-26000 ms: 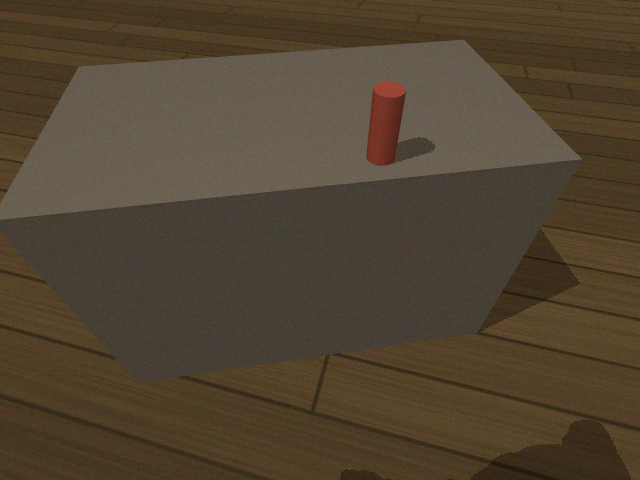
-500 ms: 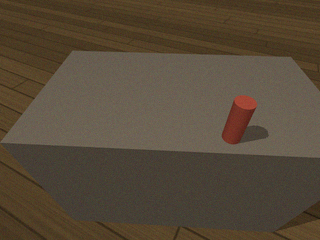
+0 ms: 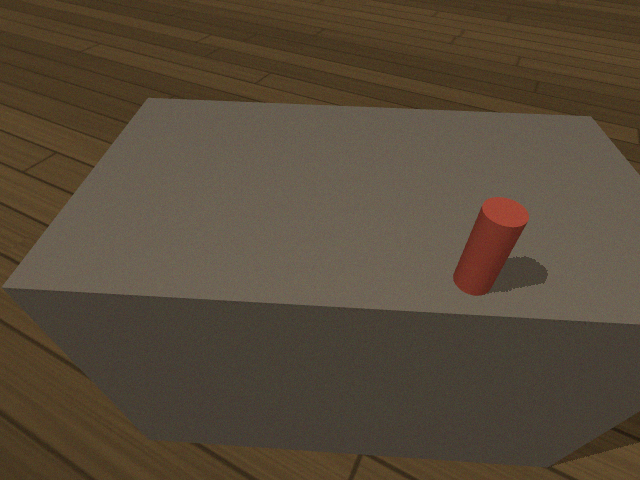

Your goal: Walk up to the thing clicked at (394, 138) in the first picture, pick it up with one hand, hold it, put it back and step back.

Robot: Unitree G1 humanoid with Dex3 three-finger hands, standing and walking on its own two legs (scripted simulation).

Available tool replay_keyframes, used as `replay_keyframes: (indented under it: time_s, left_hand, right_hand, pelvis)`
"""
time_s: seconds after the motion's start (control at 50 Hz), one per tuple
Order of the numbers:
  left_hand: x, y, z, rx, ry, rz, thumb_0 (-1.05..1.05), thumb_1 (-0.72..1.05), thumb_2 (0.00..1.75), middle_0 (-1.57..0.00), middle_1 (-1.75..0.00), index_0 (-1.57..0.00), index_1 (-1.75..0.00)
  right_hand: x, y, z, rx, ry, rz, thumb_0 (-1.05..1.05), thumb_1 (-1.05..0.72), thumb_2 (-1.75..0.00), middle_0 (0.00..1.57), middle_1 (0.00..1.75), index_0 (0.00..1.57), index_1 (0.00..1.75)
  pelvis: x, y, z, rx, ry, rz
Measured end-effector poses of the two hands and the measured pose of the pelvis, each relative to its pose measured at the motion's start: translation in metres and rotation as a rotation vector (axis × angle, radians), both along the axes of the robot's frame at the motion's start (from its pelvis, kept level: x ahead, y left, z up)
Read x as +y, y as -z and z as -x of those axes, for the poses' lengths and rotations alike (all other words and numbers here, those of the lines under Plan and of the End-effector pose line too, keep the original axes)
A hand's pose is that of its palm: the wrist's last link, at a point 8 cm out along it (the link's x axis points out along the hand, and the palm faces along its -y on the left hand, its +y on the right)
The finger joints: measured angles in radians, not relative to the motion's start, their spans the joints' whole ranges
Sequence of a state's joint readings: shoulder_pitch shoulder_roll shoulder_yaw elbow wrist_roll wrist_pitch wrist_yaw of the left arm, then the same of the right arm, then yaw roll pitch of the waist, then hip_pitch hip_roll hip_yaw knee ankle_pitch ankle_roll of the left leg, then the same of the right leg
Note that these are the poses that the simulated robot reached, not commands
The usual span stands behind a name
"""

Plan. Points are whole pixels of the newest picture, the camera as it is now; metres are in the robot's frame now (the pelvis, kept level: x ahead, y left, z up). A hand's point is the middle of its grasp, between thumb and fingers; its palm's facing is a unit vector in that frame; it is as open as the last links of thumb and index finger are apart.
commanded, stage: home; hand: right
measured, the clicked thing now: (487, 249) +0.44 -0.22 +0.05
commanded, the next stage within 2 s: stand in 0.74 s
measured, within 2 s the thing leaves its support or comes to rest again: neither
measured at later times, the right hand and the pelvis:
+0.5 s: hand out of the picture +0.09 -0.25 -0.15, palm faces -0.05 +0.93 -0.37, open 17.3 cm; pelvis +0.01 +0.01 +0.00, yaw +0 degrees
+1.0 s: hand out of the picture +0.09 -0.25 -0.15, palm faces -0.04 +0.93 -0.36, open 16.1 cm; pelvis +0.01 +0.01 +0.00, yaw +1 degrees
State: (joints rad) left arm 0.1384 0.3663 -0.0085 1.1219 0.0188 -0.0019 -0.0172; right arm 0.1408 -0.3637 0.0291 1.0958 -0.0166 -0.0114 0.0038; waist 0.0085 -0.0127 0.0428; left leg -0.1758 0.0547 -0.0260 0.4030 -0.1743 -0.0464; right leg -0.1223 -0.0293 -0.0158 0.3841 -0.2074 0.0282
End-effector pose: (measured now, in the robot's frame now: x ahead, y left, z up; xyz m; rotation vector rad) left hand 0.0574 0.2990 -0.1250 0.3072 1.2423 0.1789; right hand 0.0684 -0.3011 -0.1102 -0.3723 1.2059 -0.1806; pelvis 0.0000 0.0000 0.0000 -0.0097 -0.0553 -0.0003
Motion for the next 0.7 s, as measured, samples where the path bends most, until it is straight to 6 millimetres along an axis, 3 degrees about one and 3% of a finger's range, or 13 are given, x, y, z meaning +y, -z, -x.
replay_keyframes:
  time_s: [0.42, 0.7]
  left_hand:
    - [0.01, -0.002, -0.011, 0.022, -0.007, -0.006, 0.01, 0.9, 0.9, -0.2, -0.3, -0.2, -0.3]
    - [0.011, -0.003, -0.009, 0.025, -0.017, -0.009, 0.01, 0.9, 0.9, -0.2, -0.3, -0.2, -0.3]
  right_hand:
    - [0.012, 0.001, -0.018, 0.005, 0.011, -0.007, -0.01, 0.51, -0.07, 0.06, 0.05, 0.06, 0.06]
    - [0.012, 0.002, -0.019, 0.009, 0.019, -0.013, -0.01, 0.5, -0.07, 0.06, 0.05, 0.06, 0.06]
  pelvis:
    - [0.01, -0.002, -0.012, 0.005, 0.0, -0.003]
    - [0.01, -0.002, -0.014, 0.007, -0.004, -0.005]
